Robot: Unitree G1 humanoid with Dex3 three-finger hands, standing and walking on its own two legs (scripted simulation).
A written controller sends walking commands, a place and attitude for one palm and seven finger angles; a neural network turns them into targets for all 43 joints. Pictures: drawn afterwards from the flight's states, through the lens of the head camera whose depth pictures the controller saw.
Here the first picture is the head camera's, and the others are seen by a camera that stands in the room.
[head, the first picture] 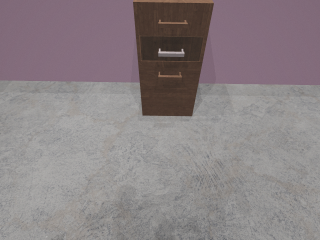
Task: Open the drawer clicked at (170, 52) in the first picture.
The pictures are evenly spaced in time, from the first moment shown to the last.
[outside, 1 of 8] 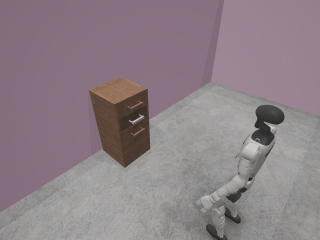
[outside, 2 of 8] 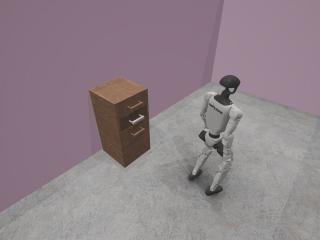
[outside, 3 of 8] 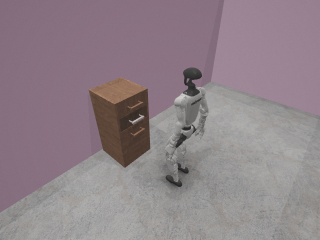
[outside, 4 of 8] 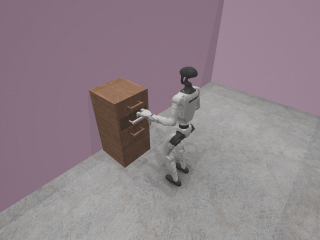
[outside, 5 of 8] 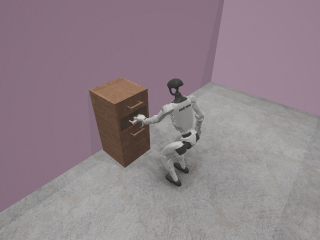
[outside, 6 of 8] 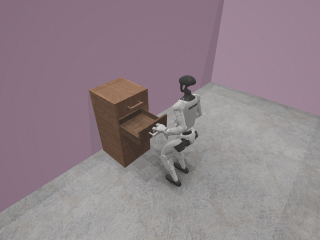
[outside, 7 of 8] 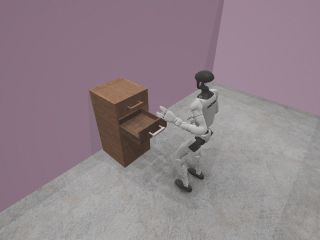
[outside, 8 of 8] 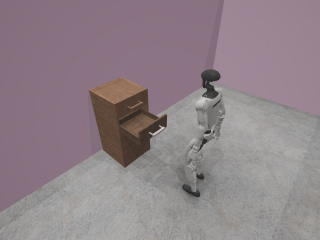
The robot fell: no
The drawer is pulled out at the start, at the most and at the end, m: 0.00 0.30 0.30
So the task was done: yes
